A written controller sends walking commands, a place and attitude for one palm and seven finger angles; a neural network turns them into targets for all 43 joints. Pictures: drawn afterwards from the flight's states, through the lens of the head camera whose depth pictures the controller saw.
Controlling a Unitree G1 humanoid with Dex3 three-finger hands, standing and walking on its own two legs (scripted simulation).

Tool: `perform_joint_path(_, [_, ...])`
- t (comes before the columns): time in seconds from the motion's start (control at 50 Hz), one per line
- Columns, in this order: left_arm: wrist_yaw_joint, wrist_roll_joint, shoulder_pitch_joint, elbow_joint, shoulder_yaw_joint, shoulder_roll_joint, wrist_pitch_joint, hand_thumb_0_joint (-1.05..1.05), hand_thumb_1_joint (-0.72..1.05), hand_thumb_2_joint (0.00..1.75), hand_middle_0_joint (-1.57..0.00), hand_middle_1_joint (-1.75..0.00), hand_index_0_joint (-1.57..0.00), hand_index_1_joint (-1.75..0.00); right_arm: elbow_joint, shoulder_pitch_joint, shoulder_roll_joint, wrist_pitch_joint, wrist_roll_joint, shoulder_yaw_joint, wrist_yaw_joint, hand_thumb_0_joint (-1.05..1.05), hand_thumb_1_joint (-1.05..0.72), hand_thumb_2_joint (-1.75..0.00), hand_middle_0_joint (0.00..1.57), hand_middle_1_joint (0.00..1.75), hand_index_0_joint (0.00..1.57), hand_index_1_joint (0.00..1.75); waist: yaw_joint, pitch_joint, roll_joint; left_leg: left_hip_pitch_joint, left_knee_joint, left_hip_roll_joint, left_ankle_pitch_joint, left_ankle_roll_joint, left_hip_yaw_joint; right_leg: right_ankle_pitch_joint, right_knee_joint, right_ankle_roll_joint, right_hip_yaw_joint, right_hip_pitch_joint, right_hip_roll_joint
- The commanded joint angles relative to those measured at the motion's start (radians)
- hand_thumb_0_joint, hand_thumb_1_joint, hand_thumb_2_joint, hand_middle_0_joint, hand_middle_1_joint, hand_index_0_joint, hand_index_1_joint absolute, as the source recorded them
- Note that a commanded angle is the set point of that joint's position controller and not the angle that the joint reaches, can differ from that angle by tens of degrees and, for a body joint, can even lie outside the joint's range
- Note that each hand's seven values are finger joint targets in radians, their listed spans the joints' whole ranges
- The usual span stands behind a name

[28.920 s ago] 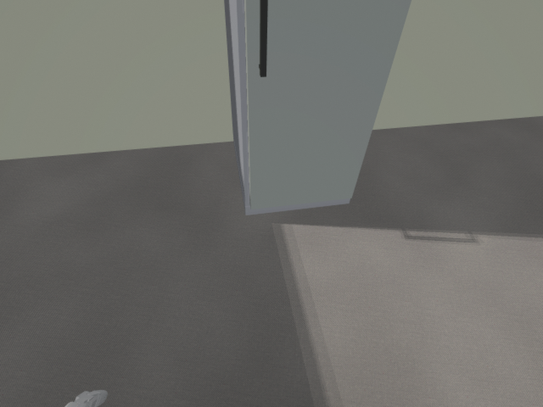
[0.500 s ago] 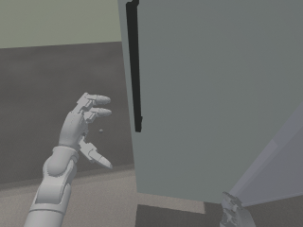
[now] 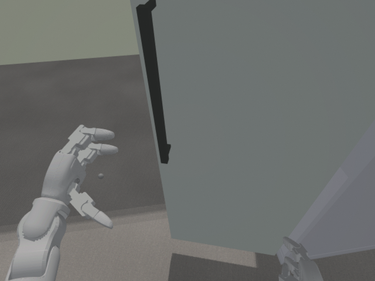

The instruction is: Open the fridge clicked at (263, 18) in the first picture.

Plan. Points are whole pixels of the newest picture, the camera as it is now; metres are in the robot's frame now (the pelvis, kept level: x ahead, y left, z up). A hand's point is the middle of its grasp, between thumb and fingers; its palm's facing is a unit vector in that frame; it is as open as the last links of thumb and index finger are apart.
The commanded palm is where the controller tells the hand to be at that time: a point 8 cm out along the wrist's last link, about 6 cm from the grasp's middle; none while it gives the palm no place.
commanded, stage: slip the hand off the handle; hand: left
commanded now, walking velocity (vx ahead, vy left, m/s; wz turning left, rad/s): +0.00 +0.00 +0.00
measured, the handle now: (159, 99) +0.44 +0.11 +0.19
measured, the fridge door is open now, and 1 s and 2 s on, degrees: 72 72 72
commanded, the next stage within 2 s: draw the hand back to the body in 0.10 s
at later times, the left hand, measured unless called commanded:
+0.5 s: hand (90, 178) +0.25 +0.20 +0.14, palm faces +0.04 -1.00 -0.05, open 14.7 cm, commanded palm +0.22 +0.26 +0.15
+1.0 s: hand (46, 191) +0.22 +0.27 +0.15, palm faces +0.35 -0.89 -0.29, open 13.0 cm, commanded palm +0.17 +0.31 +0.17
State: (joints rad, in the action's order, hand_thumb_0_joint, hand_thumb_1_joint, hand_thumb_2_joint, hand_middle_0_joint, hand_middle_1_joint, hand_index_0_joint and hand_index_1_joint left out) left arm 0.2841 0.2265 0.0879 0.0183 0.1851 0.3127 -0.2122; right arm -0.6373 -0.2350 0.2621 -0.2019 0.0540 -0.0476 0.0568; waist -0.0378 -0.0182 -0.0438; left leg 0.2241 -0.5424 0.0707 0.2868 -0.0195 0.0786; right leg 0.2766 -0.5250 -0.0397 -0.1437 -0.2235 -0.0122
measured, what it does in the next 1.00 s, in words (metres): stands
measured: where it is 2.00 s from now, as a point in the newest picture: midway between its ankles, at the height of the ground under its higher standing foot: outside the picture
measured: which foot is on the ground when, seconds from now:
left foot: down 0.00-1.00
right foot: down 0.00-1.00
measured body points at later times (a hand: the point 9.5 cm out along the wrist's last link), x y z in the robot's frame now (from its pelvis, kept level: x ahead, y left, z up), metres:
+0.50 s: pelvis +0.02 +0.02 +0.00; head -0.02 +0.01 +0.45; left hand +0.24 +0.26 +0.15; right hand +0.21 -0.19 -0.06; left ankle +0.00 +0.13 -0.73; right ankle +0.01 -0.09 -0.73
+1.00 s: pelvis +0.00 +0.04 +0.01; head -0.02 +0.03 +0.46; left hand +0.19 +0.31 +0.16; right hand +0.18 -0.18 -0.07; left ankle +0.00 +0.13 -0.73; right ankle +0.01 -0.09 -0.73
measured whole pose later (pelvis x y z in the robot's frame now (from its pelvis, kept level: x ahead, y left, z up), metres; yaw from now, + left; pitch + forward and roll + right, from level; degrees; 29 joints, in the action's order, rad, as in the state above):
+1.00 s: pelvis +0.00 +0.04 +0.01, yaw +0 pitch -5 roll -1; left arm -0.09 0.07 0.36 0.36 0.21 0.30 -0.02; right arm -0.64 -0.23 0.23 -0.15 0.00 -0.05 0.06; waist -0.07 0.02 -0.04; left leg 0.11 -0.46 0.02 0.27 0.03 0.10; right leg 0.23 -0.42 0.01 -0.12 -0.11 -0.05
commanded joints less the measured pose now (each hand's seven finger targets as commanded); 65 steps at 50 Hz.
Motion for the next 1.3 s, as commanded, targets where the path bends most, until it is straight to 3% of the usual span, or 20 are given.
perform_joint_path(0.0, [0.039,0.046,-0.235,0.152,0.07,0.154,-0.037,0.0,-0.55,0.2,-0.25,-1.15,-0.25,-1.15,0.162,0.116,0.104,-0.077,0.006,0.049,0.017,0.0,-0.9,-0.9,0.2,0.3,0.2,0.3,0.021,-0.116,0.085,0.018,0.052,-0.07,-0.098,0.052,-0.036,-0.106,0.122,0.058,0.157,0.016,-0.017])
perform_joint_path(0.04, [0.045,0.052,-0.243,0.132,0.099,0.176,-0.029,0.0,-0.55,0.2,-0.25,-1.15,-0.25,-1.15,0.16,0.115,0.107,-0.077,0.007,0.052,0.021,0.0,-0.9,-0.9,0.2,0.3,0.2,0.3,0.018,-0.128,0.112,0.031,0.05,-0.071,-0.103,0.051,-0.035,-0.106,0.115,0.061,0.157,0.027,-0.019])
perform_joint_path(0.12, [0.03,0.056,-0.24,0.213,0.123,0.173,-0.047,0.0,-0.55,0.2,-0.25,-1.15,-0.25,-1.15,0.18,0.12,0.099,-0.09,0.0,0.053,0.014,0.0,-0.9,-0.9,0.2,0.3,0.2,0.3,-0.007,-0.22,0.049,-0.013,0.048,-0.073,-0.188,0.052,-0.033,-0.242,0.068,0.053,0.133,0.072,-0.016])
perform_joint_path(0.2, [0.018,0.047,-0.185,0.233,0.119,0.158,-0.059,0.0,-0.55,0.2,-0.25,-1.15,-0.25,-1.15,0.182,0.11,0.095,-0.094,-0.003,0.052,0.006,0.0,-0.9,-0.9,0.2,0.3,0.2,0.3,-0.007,-0.196,0.027,-0.019,0.045,-0.07,-0.229,0.051,-0.03,-0.307,0.051,0.048,0.118,0.06,-0.01])
perform_joint_path(0.22, [-0.03,0.172,-0.13,0.117,0.234,0.138,0.09,0.0,-0.55,0.2,-0.25,-1.15,-0.25,-1.15,0.189,0.156,0.085,-0.1,0.027,0.049,0.013,0.0,-0.9,-0.9,0.2,0.3,0.2,0.3,-0.073,-0.238,-0.003,-0.006,0.069,-0.073,-0.199,0.039,-0.031,-0.275,0.079,0.035,0.12,0.119,-0.022])
perform_joint_path(0.24, [-0.042,0.168,-0.182,0.231,0.14,0.069,0.159,0.0,-0.55,0.2,-0.25,-1.15,-0.25,-1.15,0.201,0.178,0.077,-0.104,0.033,0.035,0.015,0.0,-0.9,-0.9,0.2,0.3,0.2,0.3,-0.051,-0.214,-0.035,-0.034,0.087,-0.073,-0.195,0.04,-0.027,-0.267,0.096,0.04,0.107,0.104,-0.023])
perform_joint_path(0.28, [-0.071,0.142,-0.163,0.299,0.125,0.072,0.237,0.0,-0.55,0.2,-0.25,-1.15,-0.25,-1.15,0.209,0.171,0.083,-0.112,0.031,0.039,0.022,0.0,-0.9,-0.9,0.2,0.3,0.2,0.3,-0.04,-0.182,0.004,-0.048,0.089,-0.066,-0.229,0.047,-0.034,-0.29,0.098,0.044,0.091,0.083,-0.016])
perform_joint_path(0.36, [-0.114,0.032,-0.122,0.444,0.045,0.075,0.271,0.0,-0.55,0.2,-0.25,-1.15,-0.25,-1.15,0.212,0.133,0.089,-0.099,0.015,0.04,0.017,0.0,-0.9,-0.9,0.2,0.3,0.2,0.3,-0.01,-0.137,0.059,-0.083,0.092,-0.053,-0.268,0.059,-0.04,-0.3,0.092,0.041,0.073,0.051,0.001])
perform_joint_path(0.46, [-0.114,0.054,-0.124,0.491,0.095,0.099,0.253,0.0,-0.55,0.2,-0.25,-1.15,-0.25,-1.15,0.191,0.14,0.093,-0.094,0.005,0.033,0.029,0.0,-0.9,-0.9,0.2,0.3,0.2,0.3,-0.011,-0.148,0.049,-0.119,0.101,-0.049,-0.239,0.05,-0.059,-0.248,0.095,0.034,0.065,0.051,0.011])
perform_joint_path(0.62, [-0.111,0.045,-0.055,0.512,0.077,0.073,0.337,0.0,-0.51,0.22,-0.25,-1.13,-0.25,-1.13,0.202,0.168,0.079,-0.057,0.011,0.018,0.023,0.0,-0.9,-0.9,0.2,0.3,0.2,0.3,-0.017,-0.084,-0.047,-0.109,0.136,-0.045,-0.241,0.03,-0.071,-0.224,0.11,0.023,0.052,0.056,0.008])
perform_joint_path(0.66, [-0.105,0.051,-0.053,0.519,0.089,0.081,0.349,0.0,-0.44,0.25,-0.25,-1.09,-0.25,-1.09,0.204,0.176,0.082,-0.053,0.01,0.016,0.026,0.0,-0.9,-0.9,0.2,0.3,0.2,0.3,-0.015,-0.083,0.001,-0.111,0.138,-0.043,-0.229,0.036,-0.075,-0.208,0.12,0.025,0.051,0.059,0.012])
perform_joint_path(0.7, [-0.099,0.06,-0.054,0.532,0.119,0.105,0.348,0.0,-0.37,0.29,-0.24,-1.04,-0.24,-1.04,0.204,0.175,0.083,-0.056,0.009,0.019,0.031,0.0,-0.9,-0.9,0.2,0.3,0.2,0.3,-0.015,-0.091,0.03,-0.115,0.14,-0.043,-0.223,0.037,-0.078,-0.204,0.122,0.027,0.049,0.063,0.013])
perform_joint_path(0.72, [-0.233,-0.082,-0.025,0.617,0.143,0.199,0.249,0.0,-0.33,0.31,-0.24,-1.02,-0.24,-1.02,0.215,0.177,0.073,-0.055,-0.037,0.032,0.024,0.0,-0.9,-0.9,0.2,0.3,0.2,0.3,-0.034,-0.017,0.01,-0.067,0.128,-0.059,-0.214,0.048,-0.07,-0.199,0.164,0.028,0.096,0.062,-0.002])
perform_joint_path(0.74, [-0.282,-0.094,0.089,0.536,0.112,0.125,0.222,0.0,-0.3,0.32,-0.24,-1.0,-0.24,-1.0,0.195,0.165,0.065,-0.05,-0.046,0.031,0.016,0.0,-0.9,-0.9,0.2,0.3,0.2,0.3,-0.025,-0.004,0.034,-0.063,0.138,-0.055,-0.19,0.043,-0.067,-0.181,0.155,0.026,0.086,0.06,-0.012])
perform_joint_path(0.78, [-0.317,-0.113,0.118,0.545,0.082,0.097,0.195,0.0,-0.22,0.36,-0.24,-0.96,-0.24,-0.96,0.192,0.167,0.064,-0.031,-0.045,0.032,0.007,0.0,-0.9,-0.9,0.2,0.3,0.2,0.3,-0.023,-0.007,0.042,-0.071,0.148,-0.047,-0.188,0.042,-0.067,-0.174,0.154,0.024,0.09,0.073,-0.013])
perform_joint_path(0.88, [-0.377,-0.153,0.059,0.597,0.088,0.131,0.124,0.0,-0.04,0.44,-0.23,-0.85,-0.23,-0.85,0.182,0.159,0.069,-0.016,-0.048,0.042,0.013,0.0,-0.9,-0.9,0.2,0.3,0.2,0.3,-0.014,-0.054,-0.078,-0.113,0.179,-0.044,-0.134,0.036,-0.068,-0.106,0.166,0.018,0.097,0.098,-0.014])
perform_joint_path(1.0, [-0.407,-0.159,0.13,0.551,0.147,0.17,0.09,0.0,0.17,0.55,-0.22,-0.73,-0.22,-0.73,0.165,0.161,0.073,-0.008,-0.052,0.053,0.023,0.0,-0.9,-0.9,0.2,0.3,0.2,0.3,-0.021,-0.043,0.034,-0.112,0.195,-0.041,-0.141,0.041,-0.075,-0.106,0.176,0.022,0.09,0.121,-0.012])
perform_joint_path(1.1, [-0.405,-0.16,0.178,0.54,0.177,0.173,0.075,0.0,0.36,0.64,-0.22,-0.62,-0.22,-0.62,0.155,0.164,0.071,0.004,-0.05,0.059,0.016,0.0,-0.9,-0.9,0.2,0.3,0.2,0.3,-0.03,-0.013,-0.036,-0.111,0.199,-0.04,-0.184,0.033,-0.073,-0.142,0.174,0.018,0.092,0.129,-0.012])
perform_joint_path(1.2, [-0.4,-0.15,0.222,0.509,0.227,0.195,0.073,0.0,0.54,0.73,-0.21,-0.51,-0.21,-0.51,0.159,0.165,0.074,0.022,-0.049,0.065,0.014,0.0,-0.9,-0.9,0.2,0.3,0.2,0.3,-0.036,0.008,0.028,-0.098,0.201,-0.036,-0.197,0.038,-0.069,-0.153,0.182,0.022,0.09,0.136,-0.008])
perform_joint_path(1.28, [-0.402,-0.149,0.242,0.547,0.256,0.212,0.065,0.0,0.68,0.8,-0.21,-0.43,-0.21,-0.43,0.159,0.165,0.07,0.023,-0.051,0.067,0.014,0.0,-0.9,-0.9,0.2,0.3,0.2,0.3,-0.04,-0.022,-0.045,-0.119,0.194,-0.041,-0.224,0.037,-0.061,-0.184,0.184,0.02,0.096,0.151,-0.01])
